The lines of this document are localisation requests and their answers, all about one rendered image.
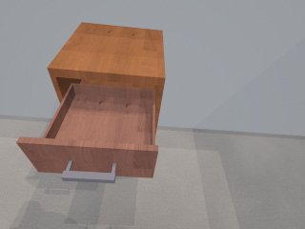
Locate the handle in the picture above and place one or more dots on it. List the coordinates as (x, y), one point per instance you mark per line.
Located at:
(81, 176)

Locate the drawer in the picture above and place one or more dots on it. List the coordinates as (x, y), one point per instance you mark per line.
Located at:
(96, 126)

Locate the cabinet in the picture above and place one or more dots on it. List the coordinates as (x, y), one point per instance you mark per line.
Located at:
(114, 56)

